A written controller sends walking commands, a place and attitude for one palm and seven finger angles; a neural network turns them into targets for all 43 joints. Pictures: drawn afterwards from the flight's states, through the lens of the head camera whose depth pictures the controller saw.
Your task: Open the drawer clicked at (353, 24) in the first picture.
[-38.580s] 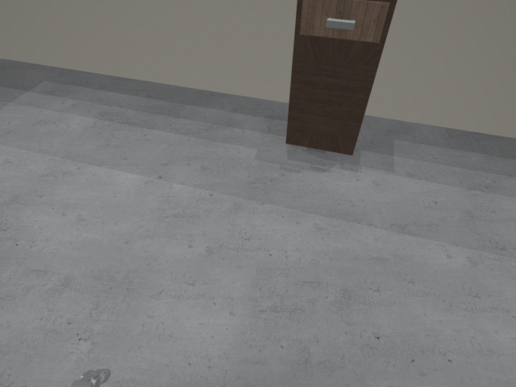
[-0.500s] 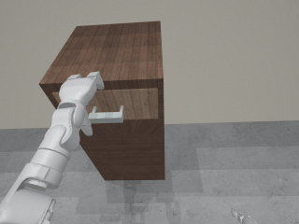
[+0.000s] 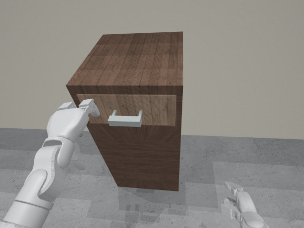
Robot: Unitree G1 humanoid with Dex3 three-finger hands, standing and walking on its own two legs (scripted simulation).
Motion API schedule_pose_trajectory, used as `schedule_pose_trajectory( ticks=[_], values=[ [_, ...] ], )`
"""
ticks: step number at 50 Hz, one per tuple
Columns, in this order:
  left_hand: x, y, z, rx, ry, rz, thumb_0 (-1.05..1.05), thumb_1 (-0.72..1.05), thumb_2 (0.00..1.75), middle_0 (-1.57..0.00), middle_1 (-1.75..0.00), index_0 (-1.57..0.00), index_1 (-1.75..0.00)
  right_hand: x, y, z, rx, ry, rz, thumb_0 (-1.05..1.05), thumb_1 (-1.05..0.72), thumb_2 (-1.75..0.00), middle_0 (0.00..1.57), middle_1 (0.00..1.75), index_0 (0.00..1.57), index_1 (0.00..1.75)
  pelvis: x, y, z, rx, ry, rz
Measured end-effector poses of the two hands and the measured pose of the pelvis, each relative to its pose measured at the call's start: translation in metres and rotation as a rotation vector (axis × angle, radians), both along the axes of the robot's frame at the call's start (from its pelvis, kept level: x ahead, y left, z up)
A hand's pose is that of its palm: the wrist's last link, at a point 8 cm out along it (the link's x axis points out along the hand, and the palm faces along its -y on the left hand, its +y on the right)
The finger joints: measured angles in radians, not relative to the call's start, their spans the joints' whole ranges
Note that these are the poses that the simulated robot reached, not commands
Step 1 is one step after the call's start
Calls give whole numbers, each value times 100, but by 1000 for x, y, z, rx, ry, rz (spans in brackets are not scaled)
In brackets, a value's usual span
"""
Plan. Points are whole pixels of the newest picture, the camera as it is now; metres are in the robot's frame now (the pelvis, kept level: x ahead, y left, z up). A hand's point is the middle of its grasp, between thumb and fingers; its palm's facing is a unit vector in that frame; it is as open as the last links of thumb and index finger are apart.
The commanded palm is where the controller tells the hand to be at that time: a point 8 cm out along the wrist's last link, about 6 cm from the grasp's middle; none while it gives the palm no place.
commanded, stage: draw the hand back to the body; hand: left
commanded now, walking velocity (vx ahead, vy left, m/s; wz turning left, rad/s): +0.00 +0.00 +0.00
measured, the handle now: (126, 116) +0.50 +0.18 -0.02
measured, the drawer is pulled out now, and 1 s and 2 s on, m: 0.00 0.00 0.00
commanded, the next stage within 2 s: step back with the hand held close in 0.98 s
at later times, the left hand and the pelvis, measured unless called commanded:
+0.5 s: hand (57, 161) +0.20 +0.22 +0.16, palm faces +0.31 -0.90 -0.32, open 11.1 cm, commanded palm +0.15 +0.27 +0.18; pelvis -0.01 +0.00 +0.01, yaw +0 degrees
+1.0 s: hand (33, 185) +0.15 +0.24 +0.16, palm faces +0.44 -0.83 -0.34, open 7.6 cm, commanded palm +0.10 +0.28 +0.18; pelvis -0.03 +0.00 +0.01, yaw +1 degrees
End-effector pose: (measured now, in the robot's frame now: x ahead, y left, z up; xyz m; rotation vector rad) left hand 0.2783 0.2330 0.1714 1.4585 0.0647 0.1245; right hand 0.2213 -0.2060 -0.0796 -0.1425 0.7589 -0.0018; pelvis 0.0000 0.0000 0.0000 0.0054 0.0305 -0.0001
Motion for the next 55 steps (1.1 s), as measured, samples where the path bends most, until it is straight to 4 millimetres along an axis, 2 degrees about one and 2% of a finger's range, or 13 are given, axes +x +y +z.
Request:
schedule_pose_trajectory(
  ticks=[3,5,7,10,15,24,30,38,46,55],
  values=[
    [-13,-2,-6,-574,-71,-66,-1,-48,31,-32,-120,-32,-120,1,8,8,-3,-61,20,1,-90,-90,20,30,20,30,-3,1,1,-5,-46,10],
    [-21,-5,-9,-843,-147,-96,-1,-46,32,-32,-118,-32,-118,-2,13,14,-11,-91,29,1,-90,-90,20,30,20,30,-3,0,2,-5,-64,7],
    [-30,-5,-5,-1002,-229,-114,-1,-42,33,-32,-116,-31,-116,-8,16,18,-22,-107,31,1,-90,-90,20,30,20,30,-2,-1,4,-5,-75,4],
    [-43,4,7,-1099,-351,-122,-1,-36,36,-32,-112,-31,-112,-19,16,20,-34,-110,25,1,-90,-90,20,30,20,30,1,-2,5,-7,-86,3],
    [-66,23,21,-1103,-448,-92,-1,-22,42,-30,-103,-29,-103,-40,8,11,-39,-72,7,1,-90,-90,20,30,20,30,0,0,7,-10,-96,5],
    [-109,28,3,-1076,-366,-11,-1,8,55,-27,-83,-26,-83,-69,-11,-1,-67,-17,-36,2,-90,-90,20,30,20,30,-9,2,8,-11,-95,3],
    [-140,38,8,-1024,-393,23,0,28,64,-26,-70,-25,-70,-71,-17,4,-78,-55,-48,2,-90,-90,20,30,20,30,-14,0,7,-14,-105,8],
    [-172,45,7,-991,-413,95,0,56,76,-24,-52,-23,-52,-61,-11,12,-62,-125,-36,2,-90,-90,20,30,20,30,-23,-2,7,-18,-118,14],
    [-178,42,4,-1010,-444,112,1,79,86,-22,-37,-21,-37,-56,-2,13,-59,-147,4,2,-90,-90,20,30,20,30,-26,-4,7,-17,-127,26],
    [-167,41,8,-1002,-448,95,1,88,90,-21,-31,-21,-31,-57,-1,10,-47,-136,2,2,-90,-90,20,30,20,30,-22,-5,7,-14,-125,19]
  ],
)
